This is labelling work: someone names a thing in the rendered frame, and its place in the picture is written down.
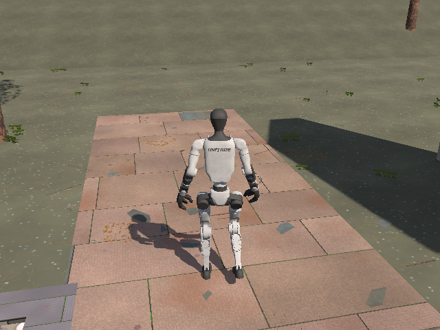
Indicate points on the right robot forearm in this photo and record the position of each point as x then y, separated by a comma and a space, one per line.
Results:
251, 179

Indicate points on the left robot hand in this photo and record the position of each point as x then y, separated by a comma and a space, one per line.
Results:
181, 199

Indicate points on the right robot hand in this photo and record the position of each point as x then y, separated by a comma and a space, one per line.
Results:
249, 192

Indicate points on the robot foot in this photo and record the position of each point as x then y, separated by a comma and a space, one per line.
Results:
238, 273
206, 273

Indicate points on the left robot upper arm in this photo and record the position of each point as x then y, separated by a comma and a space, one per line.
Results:
194, 157

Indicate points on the left robot foot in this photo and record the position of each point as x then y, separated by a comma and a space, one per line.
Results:
206, 273

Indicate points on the right robot foot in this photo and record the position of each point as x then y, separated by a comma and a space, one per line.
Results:
238, 273

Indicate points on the right robot upper arm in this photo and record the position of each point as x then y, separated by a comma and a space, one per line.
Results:
241, 145

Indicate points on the left robot forearm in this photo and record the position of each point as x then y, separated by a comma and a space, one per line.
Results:
185, 184

